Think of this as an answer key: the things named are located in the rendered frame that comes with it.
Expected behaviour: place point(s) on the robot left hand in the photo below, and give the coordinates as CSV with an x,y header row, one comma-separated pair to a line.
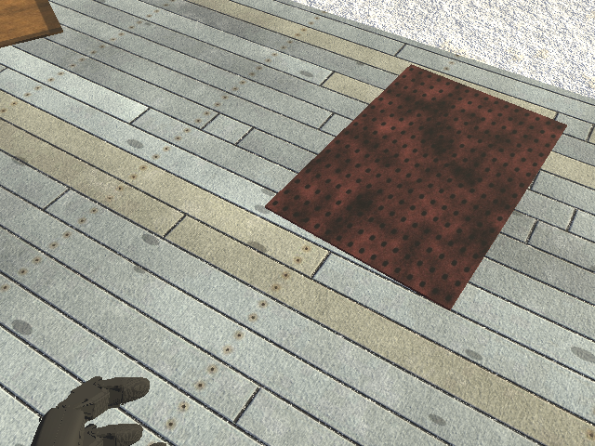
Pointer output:
x,y
65,424

